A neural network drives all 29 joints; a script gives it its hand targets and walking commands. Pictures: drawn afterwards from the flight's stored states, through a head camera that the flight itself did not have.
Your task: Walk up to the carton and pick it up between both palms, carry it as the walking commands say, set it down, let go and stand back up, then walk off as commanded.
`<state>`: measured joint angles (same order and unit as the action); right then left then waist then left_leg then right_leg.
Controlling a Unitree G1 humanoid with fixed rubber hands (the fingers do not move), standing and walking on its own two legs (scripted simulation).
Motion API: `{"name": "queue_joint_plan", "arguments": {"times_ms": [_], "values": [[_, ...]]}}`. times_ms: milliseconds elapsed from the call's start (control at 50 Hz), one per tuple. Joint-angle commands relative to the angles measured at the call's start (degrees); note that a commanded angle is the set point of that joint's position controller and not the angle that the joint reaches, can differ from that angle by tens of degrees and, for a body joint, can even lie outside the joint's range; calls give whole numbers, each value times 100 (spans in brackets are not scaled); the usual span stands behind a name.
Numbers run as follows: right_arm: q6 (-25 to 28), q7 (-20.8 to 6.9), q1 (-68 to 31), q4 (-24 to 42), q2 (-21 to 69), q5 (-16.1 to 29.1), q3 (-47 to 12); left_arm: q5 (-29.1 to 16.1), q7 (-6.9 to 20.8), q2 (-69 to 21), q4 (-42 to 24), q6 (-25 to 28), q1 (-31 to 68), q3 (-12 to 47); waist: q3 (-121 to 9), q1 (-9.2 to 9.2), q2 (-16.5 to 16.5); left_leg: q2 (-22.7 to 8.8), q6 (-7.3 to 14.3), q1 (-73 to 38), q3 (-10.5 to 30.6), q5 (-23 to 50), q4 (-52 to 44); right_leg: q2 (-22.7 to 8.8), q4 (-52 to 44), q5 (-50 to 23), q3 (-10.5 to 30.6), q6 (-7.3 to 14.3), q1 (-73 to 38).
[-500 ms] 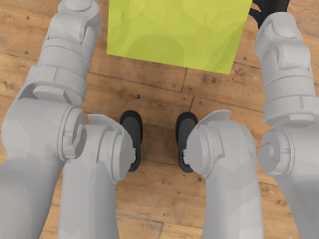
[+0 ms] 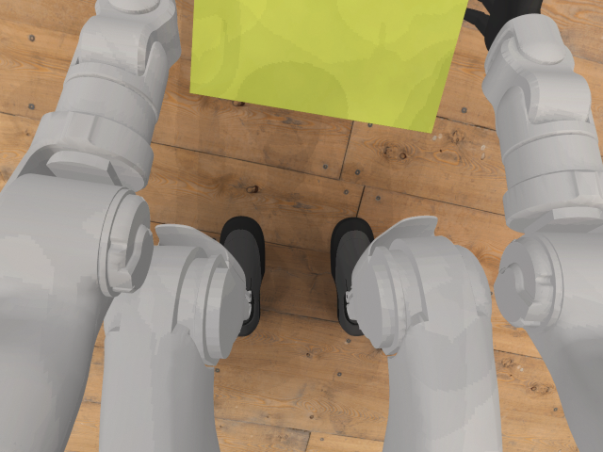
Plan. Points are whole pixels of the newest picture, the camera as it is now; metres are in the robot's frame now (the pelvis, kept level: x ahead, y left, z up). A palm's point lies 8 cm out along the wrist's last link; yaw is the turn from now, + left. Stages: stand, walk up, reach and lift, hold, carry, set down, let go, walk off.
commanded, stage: set down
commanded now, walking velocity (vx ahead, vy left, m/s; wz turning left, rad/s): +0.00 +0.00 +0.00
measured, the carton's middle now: out of the picture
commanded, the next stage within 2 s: none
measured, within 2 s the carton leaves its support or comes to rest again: rests again in 0.04 s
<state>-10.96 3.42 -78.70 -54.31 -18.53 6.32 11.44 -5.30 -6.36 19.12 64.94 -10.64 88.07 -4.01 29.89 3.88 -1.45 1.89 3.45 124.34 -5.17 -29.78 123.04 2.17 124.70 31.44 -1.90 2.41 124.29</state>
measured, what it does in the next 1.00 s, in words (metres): stands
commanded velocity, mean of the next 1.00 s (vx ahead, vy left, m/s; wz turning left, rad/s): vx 0.00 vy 0.00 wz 0.00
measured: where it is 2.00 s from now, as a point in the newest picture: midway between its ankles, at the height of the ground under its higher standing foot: (298, 295)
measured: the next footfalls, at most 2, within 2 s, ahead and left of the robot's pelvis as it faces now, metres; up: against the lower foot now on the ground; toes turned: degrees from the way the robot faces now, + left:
none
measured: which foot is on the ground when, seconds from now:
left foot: down 0.00-1.00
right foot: down 0.00-1.00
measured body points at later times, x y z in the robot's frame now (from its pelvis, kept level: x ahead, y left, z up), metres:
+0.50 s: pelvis +0.00 +0.00 -0.01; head +0.39 -0.01 +0.21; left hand +0.57 +0.12 -0.22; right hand +0.53 -0.22 -0.21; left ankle +0.13 +0.09 -0.34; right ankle +0.12 -0.10 -0.34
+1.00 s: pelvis +0.00 +0.00 -0.01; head +0.39 -0.01 +0.21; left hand +0.57 +0.12 -0.22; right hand +0.53 -0.22 -0.21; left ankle +0.13 +0.09 -0.34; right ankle +0.12 -0.10 -0.34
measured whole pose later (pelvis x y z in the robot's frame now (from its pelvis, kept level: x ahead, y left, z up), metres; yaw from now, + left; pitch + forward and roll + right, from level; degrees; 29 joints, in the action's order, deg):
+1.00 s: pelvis +0.00 +0.00 -0.01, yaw +0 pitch +31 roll +1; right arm -7.7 -1.1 -80.0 -58.3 -19.8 6.3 14.0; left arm -5.3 -1.1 19.4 67.8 -8.1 89.7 -8.0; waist 29.8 3.9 -2.2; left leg 2.1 3.5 126.7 -5.4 -30.4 125.7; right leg 1.9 127.5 32.4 -2.0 2.4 126.5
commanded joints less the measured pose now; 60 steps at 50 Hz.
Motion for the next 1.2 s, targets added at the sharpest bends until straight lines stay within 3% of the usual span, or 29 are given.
{"name": "queue_joint_plan", "arguments": {"times_ms": [0,40,60,100,180,280,320,360,400,420,480,520,540,560,580,600,620,640,680,700,780,840,900,920,940,1000,1120,1160,1180], "values": [[318,-1460,-3795,485,4823,592,-1722,-830,1332,-4842,-1433,575,3013,1000,-7354,-289,-33,399,-57,-2937,642,1584,-194,176,-648,-1701,337,-60,-2474],[334,-1474,-3769,510,4821,583,-1698,-840,1358,-4909,-1387,584,2933,1008,-7344,-294,-2,394,-64,-3021,640,1700,-119,163,-598,-1696,345,-46,-2340],[313,-1474,-3565,329,4821,522,-1628,-837,1373,-4905,-1348,577,2954,990,-7230,-166,-56,390,-91,-2964,618,1578,-119,152,-646,-1625,324,-56,-2374],[299,-1529,-3540,268,4918,539,-1607,-717,1401,-4880,-1241,546,2713,928,-7035,-300,-11,382,-44,-2882,626,1536,-166,171,-597,-1542,279,-101,-2237],[285,-1579,-3446,215,4989,532,-1686,-757,1459,-4965,-1179,537,2766,911,-6949,-331,-114,407,-45,-2676,618,1508,-91,163,-575,-1566,352,-67,-2274],[300,-1642,-3257,97,4969,549,-1567,-751,1489,-5064,-1229,526,2605,1053,-6786,-173,150,379,-61,-2789,695,1552,-58,169,-495,-1593,315,-31,-1906],[281,-1659,-3225,-63,4980,496,-1550,-631,1489,-5033,-1019,501,2498,952,-6560,-303,157,379,-67,-2696,675,1492,-53,158,-481,-1466,330,-47,-1760],[257,-1712,-3117,-130,4934,398,-1459,-617,1522,-5140,-904,483,2342,828,-6286,-208,51,395,-33,-2527,727,1287,-90,144,-544,-1264,346,-16,-1699],[262,-1727,-3185,-131,4924,485,-1463,-500,1533,-5121,-949,456,2297,832,-6173,-325,235,380,-40,-2368,702,1330,-74,167,-511,-1360,404,11,-1573],[265,-1740,-3076,-187,4915,455,-1420,-564,1523,-5048,-940,479,2303,867,-6249,-208,195,389,-35,-2553,711,1316,-102,149,-501,-1283,321,-40,-1528],[271,-1737,-3059,-164,4808,411,-1440,-583,1540,-5081,-830,450,2275,802,-6107,-172,42,377,-32,-2486,774,1267,-100,126,-464,-1229,292,-45,-1548],[252,-1764,-2976,-288,4845,332,-1352,-479,1578,-5148,-714,416,2116,749,-5894,-255,161,405,-42,-2378,746,1320,-57,126,-518,-1197,372,-21,-1431],[252,-1761,-2905,-357,4902,316,-1335,-402,1581,-5088,-718,424,2025,726,-5782,-267,130,385,-31,-2261,787,1182,-129,138,-508,-1155,365,-9,-1402],[250,-1752,-2898,-359,4825,228,-1285,-440,1598,-5065,-750,425,2202,694,-5816,-149,92,399,-48,-2188,749,1153,-77,133,-542,-1183,384,-4,-1487],[266,-1762,-2998,-333,4791,303,-1314,-423,1593,-4979,-763,433,2140,696,-5791,-276,201,383,-41,-2245,741,1170,-53,125,-502,-1159,423,-2,-1444],[246,-1741,-2908,-382,4820,269,-1284,-413,1583,-4949,-736,435,2141,715,-5764,-193,128,361,-21,-2190,758,1135,-63,128,-462,-1154,374,-12,-1411],[228,-1760,-2864,-479,4818,248,-1252,-360,1570,-4872,-667,418,2087,680,-5636,-323,150,387,-14,-2184,766,1031,-93,120,-453,-1011,385,-23,-1340],[232,-1750,-2880,-427,4783,246,-1316,-417,1579,-4980,-605,408,1994,647,-5708,-253,40,358,-22,-2296,768,1109,-36,116,-505,-1039,416,-21,-1470],[246,-1746,-2780,-515,4701,181,-1161,-355,1605,-4981,-485,392,1905,635,-5456,-155,268,356,-38,-2102,721,947,-93,111,-572,-1002,433,-9,-1477],[228,-1753,-2693,-506,4672,149,-1151,-347,1624,-4926,-506,394,1868,576,-5404,-150,93,373,-14,-2090,791,1034,-79,95,-514,-1014,385,-43,-1362],[239,-1739,-2753,-542,4744,162,-1202,-263,1616,-4789,-557,413,1996,535,-5401,-319,117,377,-16,-2021,747,952,-50,105,-525,-995,485,-19,-1470],[203,-1751,-2635,-598,4627,46,-1053,-164,1605,-4732,-381,380,1820,440,-5267,-316,143,359,-14,-2107,821,913,-118,93,-508,-867,457,-33,-1303],[258,-1703,-2648,-530,4483,28,-1074,-214,1612,-4810,-412,381,1881,478,-5337,-144,193,325,-49,-2074,781,929,-38,83,-491,-951,447,-9,-1445],[271,-1716,-2718,-463,4592,53,-1139,-168,1601,-4763,-347,398,1796,443,-5319,-326,102,353,-35,-2139,808,1032,-29,109,-461,-981,442,-42,-1382],[267,-1706,-2675,-562,4392,-8,-1043,-182,1604,-4786,-406,373,1853,487,-5221,-105,194,354,-52,-2080,856,977,-99,82,-464,-983,405,-25,-1388],[252,-1695,-2553,-636,4398,-30,-982,-98,1579,-4518,-416,396,1825,391,-5126,-209,151,345,-32,-2120,885,894,-84,89,-424,-859,395,-31,-1192],[297,-1592,-2533,-733,4052,-114,-850,-97,1509,-4201,-284,419,1718,325,-5171,-156,106,318,-61,-2205,888,951,-53,56,-406,-911,407,-67,-1351],[357,-1511,-2455,-713,3747,-90,-805,-63,1419,-3891,-313,462,1655,261,-5243,-266,261,304,-114,-2222,768,966,-17,63,-463,-947,457,-66,-1524],[389,-1459,-2522,-614,3761,-27,-822,-75,1375,-3695,-373,525,1724,245,-5318,-260,161,277,-90,-2238,814,1010,1,56,-425,-1032,464,-104,-1628]]}}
